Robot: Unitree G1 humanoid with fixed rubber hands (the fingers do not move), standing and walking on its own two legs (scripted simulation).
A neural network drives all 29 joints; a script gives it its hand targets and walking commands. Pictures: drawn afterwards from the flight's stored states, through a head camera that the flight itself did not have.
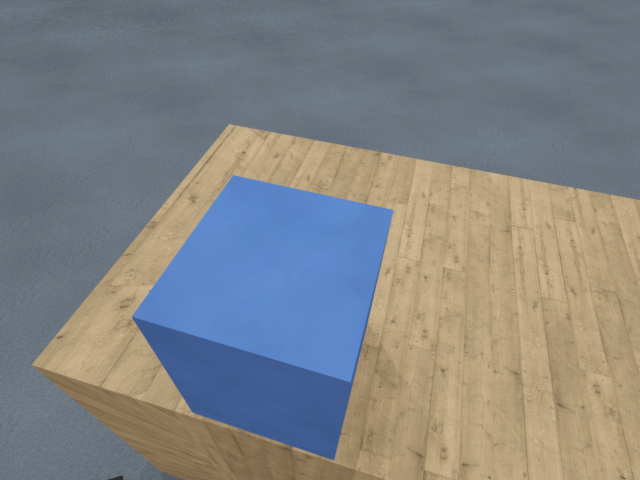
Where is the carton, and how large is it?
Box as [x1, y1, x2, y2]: [132, 175, 392, 459]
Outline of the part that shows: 233,175 132,315 132,317 193,412 333,459 367,323 392,210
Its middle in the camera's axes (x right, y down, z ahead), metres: -0.04 +0.10 +0.49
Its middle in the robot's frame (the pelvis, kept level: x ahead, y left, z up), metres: +0.31 +0.08 +0.04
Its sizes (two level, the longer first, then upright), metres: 0.210 0.200 0.250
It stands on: a pedestal, 0.68 m high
